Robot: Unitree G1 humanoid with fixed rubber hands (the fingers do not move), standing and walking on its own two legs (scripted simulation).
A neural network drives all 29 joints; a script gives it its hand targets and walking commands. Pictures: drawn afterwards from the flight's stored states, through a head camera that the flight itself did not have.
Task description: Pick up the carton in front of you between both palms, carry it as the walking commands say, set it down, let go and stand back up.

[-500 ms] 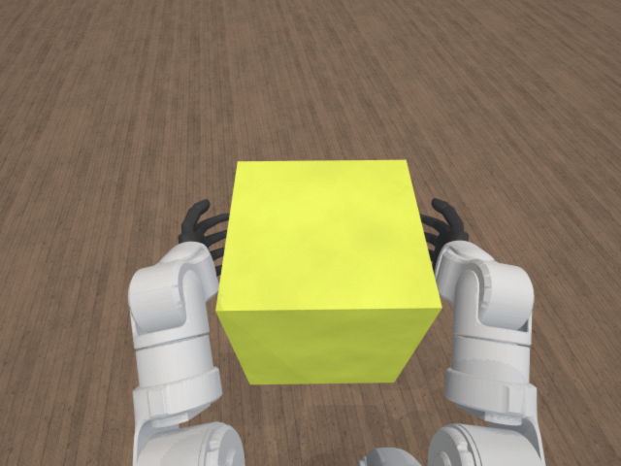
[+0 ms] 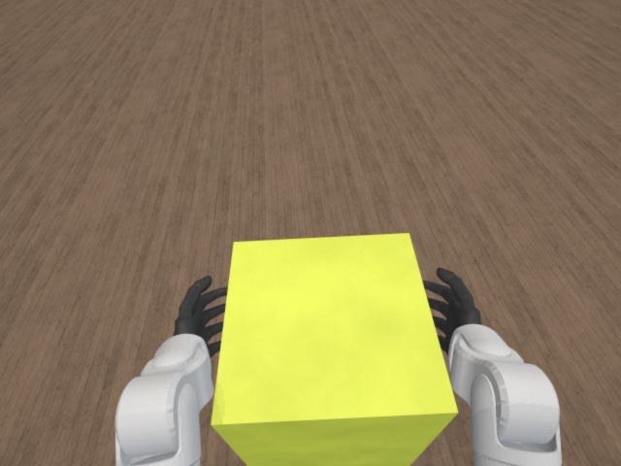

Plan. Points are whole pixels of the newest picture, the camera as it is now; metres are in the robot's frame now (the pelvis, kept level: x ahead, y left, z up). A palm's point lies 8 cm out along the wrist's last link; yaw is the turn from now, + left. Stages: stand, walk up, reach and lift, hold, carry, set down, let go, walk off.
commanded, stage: carry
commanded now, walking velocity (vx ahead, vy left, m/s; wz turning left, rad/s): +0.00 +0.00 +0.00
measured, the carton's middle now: (327, 360) +0.25 +0.00 +0.02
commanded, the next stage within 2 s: hold in 1.74 s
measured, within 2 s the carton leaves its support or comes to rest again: neither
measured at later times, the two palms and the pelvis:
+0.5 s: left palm (203, 257) +0.37 +0.17 +0.08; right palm (423, 259) +0.35 -0.13 +0.08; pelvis +0.12 +0.03 -0.02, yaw -3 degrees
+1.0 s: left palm (213, 279) +0.36 +0.16 +0.04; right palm (425, 280) +0.34 -0.14 +0.04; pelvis +0.09 +0.03 -0.02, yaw -3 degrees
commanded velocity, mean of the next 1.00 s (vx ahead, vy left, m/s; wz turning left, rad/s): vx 0.00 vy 0.00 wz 0.00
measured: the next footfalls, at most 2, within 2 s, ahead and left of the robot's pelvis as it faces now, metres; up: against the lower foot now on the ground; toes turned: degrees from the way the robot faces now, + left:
left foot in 0.12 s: +0.19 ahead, +0.13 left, +0.00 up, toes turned -11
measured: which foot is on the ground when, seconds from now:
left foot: up 0.00-0.10, down 0.12-1.00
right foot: down 0.00-1.00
